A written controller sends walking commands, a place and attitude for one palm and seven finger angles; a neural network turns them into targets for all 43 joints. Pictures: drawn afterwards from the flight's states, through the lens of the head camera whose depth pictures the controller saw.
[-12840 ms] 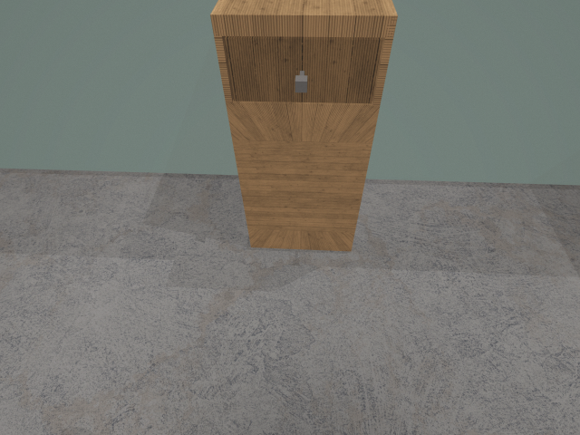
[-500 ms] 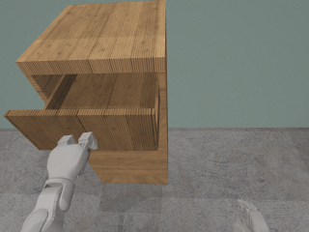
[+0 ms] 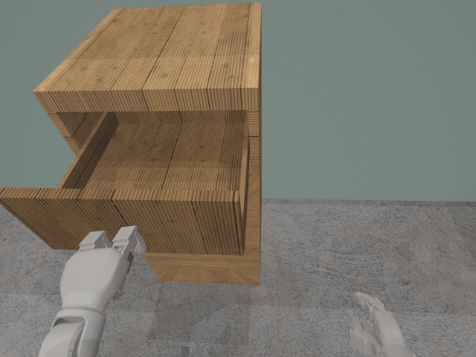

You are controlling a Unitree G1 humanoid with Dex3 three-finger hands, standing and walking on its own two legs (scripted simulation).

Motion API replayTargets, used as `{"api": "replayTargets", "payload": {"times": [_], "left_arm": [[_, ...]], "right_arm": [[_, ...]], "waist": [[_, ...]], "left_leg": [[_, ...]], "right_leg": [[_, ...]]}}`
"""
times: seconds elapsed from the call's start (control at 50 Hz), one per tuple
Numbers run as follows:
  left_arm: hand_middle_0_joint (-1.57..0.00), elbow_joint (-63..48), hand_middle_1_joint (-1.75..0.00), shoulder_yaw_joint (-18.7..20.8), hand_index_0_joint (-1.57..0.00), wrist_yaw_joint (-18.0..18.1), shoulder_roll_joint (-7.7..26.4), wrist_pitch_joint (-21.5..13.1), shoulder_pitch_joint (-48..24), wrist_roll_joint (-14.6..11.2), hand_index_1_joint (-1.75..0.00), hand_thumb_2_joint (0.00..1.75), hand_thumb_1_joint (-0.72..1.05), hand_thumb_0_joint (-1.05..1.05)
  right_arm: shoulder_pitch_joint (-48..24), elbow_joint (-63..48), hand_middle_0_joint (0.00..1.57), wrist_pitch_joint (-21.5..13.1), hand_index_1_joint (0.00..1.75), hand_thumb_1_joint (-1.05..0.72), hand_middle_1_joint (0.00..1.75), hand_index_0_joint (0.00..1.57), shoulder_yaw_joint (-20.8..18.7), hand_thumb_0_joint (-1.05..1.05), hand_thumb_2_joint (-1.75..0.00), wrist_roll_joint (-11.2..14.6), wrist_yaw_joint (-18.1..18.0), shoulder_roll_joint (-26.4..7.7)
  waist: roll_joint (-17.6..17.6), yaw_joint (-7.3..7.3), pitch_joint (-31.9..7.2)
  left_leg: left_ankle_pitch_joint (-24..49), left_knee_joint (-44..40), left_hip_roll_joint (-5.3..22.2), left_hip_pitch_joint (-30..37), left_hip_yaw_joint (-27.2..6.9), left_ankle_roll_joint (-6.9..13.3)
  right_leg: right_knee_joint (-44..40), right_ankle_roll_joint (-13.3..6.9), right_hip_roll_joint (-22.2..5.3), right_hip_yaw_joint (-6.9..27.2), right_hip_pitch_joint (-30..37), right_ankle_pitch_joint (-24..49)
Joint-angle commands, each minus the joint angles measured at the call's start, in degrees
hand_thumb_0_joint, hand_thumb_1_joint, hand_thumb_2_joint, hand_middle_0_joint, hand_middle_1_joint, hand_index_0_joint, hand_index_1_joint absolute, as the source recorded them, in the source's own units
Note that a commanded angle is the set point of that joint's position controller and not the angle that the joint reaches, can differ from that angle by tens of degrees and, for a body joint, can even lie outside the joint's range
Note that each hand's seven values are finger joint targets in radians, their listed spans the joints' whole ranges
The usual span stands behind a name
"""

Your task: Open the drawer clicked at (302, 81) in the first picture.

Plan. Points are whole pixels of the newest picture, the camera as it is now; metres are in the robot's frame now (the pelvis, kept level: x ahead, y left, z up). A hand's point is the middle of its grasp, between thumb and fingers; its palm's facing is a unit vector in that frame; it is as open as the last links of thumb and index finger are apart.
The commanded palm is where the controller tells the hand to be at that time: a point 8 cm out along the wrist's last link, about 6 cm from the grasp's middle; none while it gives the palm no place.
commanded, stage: pull the drawer open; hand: left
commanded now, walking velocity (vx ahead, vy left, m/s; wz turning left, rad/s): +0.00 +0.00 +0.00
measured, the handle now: (122, 250) +0.27 +0.23 +0.05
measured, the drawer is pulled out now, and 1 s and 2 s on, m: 0.22 0.30 0.30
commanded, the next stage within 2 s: open the thumb to release the handle in 1.06 s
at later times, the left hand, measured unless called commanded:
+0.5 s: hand (105, 315) +0.17 +0.23 +0.03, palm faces -0.01 -0.13 -0.99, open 6.3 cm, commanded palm +0.13 +0.23 +0.09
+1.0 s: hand (95, 341) +0.14 +0.22 +0.03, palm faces -0.01 -0.12 -0.99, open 6.3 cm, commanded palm +0.09 +0.24 +0.09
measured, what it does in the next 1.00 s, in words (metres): stands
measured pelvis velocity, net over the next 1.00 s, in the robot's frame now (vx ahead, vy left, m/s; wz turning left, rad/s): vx -0.01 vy -0.01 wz -0.01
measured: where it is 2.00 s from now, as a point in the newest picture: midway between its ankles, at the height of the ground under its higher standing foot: outside the picture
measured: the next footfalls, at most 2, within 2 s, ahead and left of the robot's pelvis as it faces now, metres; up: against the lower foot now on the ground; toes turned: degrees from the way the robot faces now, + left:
none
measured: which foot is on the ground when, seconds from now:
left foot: down 0.00-1.00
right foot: down 0.00-1.00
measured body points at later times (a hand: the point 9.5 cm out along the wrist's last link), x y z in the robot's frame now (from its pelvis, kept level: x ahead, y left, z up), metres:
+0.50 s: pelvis +0.00 +0.00 -0.01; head +0.02 -0.04 +0.44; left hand +0.17 +0.23 +0.08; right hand +0.21 -0.22 -0.10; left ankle -0.01 +0.12 -0.72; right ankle -0.03 -0.10 -0.72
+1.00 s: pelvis -0.01 -0.01 -0.01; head +0.01 -0.04 +0.44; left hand +0.13 +0.23 +0.08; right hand +0.21 -0.22 -0.10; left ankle -0.01 +0.12 -0.72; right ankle -0.03 -0.10 -0.72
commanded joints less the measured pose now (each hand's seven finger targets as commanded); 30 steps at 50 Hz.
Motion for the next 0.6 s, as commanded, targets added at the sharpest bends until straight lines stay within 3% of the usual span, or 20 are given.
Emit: {"api": "replayTargets", "payload": {"times": [0.0,0.14,0.16,0.2,0.28,0.38,0.48,0.58], "left_arm": [[-0.4,-14.42,-1.35,10.22,-0.4,4.43,10.8,0.54,-0.41,-0.1,-1.35,0.9,0.9,0.0],[-0.4,-16.43,-1.35,10.29,-0.4,4.94,10.73,0.48,2.37,-0.4,-1.35,0.9,0.9,0.0],[-0.4,-16.88,-1.35,11.06,-0.4,5.17,11.06,0.35,4.21,-0.43,-1.35,0.9,0.9,0.0],[-0.4,-16.44,-1.35,11.11,-0.4,5.13,11.01,0.42,6.61,-0.87,-1.35,0.9,0.9,0.0],[-0.4,-18.58,-1.35,11.72,-0.4,5.44,11.19,0.06,10.64,-0.95,-1.35,0.9,0.9,0.0],[-0.4,-20.38,-1.35,13.53,-0.4,6.29,12.15,-0.19,16.71,-1.64,-1.35,0.9,0.9,0.0],[-0.4,-23.17,-1.35,12.53,-0.4,7.43,11.11,-0.3,20.49,-1.48,-1.35,0.9,0.9,0.0],[-0.4,-23.36,-1.35,13.96,-0.4,8.52,11.96,-0.48,21.59,-1.66,-1.35,0.9,0.9,0.0]], "right_arm": [[-7.87,-9.29,0.2,-2.68,0.3,-0.9,0.3,0.2,-1.93,0.0,-0.9,-0.32,-0.09,-4.94],[-8.07,-9.72,0.2,-2.59,0.3,-0.9,0.3,0.2,-1.74,0.0,-0.9,-0.44,0.24,-5.02],[-8.03,-9.82,0.2,-2.68,0.3,-0.9,0.3,0.2,-1.77,0.0,-0.9,-0.43,0.29,-4.92],[-8.13,-10.18,0.2,-2.73,0.3,-0.9,0.3,0.2,-1.58,0.0,-0.9,-0.36,0.32,-4.87],[-8.14,-10.63,0.2,-2.65,0.3,-0.9,0.3,0.2,-1.54,0.0,-0.9,-0.45,0.54,-4.88],[-7.97,-11.47,0.2,-2.33,0.3,-0.9,0.3,0.2,-1.42,0.0,-0.9,-0.49,1.05,-5.21],[-7.52,-12.4,0.2,-2.13,0.3,-0.9,0.3,0.2,-1.47,0.0,-0.9,-0.67,2.07,-5.5],[-7.27,-12.87,0.2,-1.89,0.3,-0.9,0.3,0.2,-1.48,0.0,-0.9,-0.76,1.95,-5.61]], "waist": [[-1.66,2.14,-11.25],[-1.09,1.82,-9.62],[-1.1,2.35,-10.58],[-2.79,2.44,-9.27],[-0.83,3.06,-10.41],[-2.07,3.24,-9.61],[-0.05,2.92,-9.22],[-1.32,2.76,-8.57]], "left_leg": [[19.63,-2.52,-3.15,7.94,-1.46,1.69],[17.1,-2.18,-3.04,7.47,-1.67,1.58],[17.3,-2.02,-3.02,7.59,-1.57,1.67],[16.75,-1.9,-3.19,6.38,-1.6,1.76],[17.91,-1.39,-3.16,6.54,-1.34,1.67],[18.37,-0.51,-2.99,5.39,-1.3,1.64],[18.63,0.62,-2.46,5.66,-1.67,1.44],[15.45,1.52,-2.68,4.8,-1.89,1.53]], "right_leg": [[-4.84,-0.18,0.97,0.77,3.31,25.71],[-5.1,-0.24,0.9,1.24,1.5,22.66],[-4.92,-0.21,0.84,1.25,1.83,22.74],[-4.88,-0.03,0.7,1.29,2.08,23.85],[-4.33,-0.12,0.57,1.83,2.61,25.81],[-3.85,0.06,0.52,2.3,2.23,27.39],[-2.91,-0.14,0.73,2.15,-0.81,23.91],[-3.0,-0.19,0.67,2.95,-2.62,21.39]]}}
